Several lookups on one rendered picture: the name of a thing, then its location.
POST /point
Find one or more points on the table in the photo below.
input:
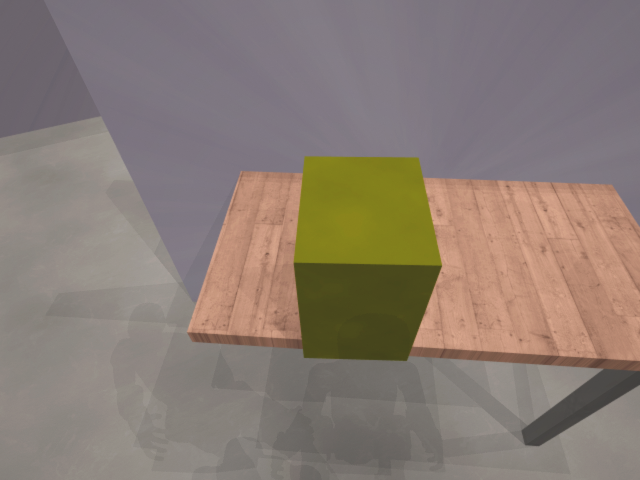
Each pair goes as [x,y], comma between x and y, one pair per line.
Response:
[532,272]

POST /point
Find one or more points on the carton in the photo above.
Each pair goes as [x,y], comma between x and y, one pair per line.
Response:
[366,257]

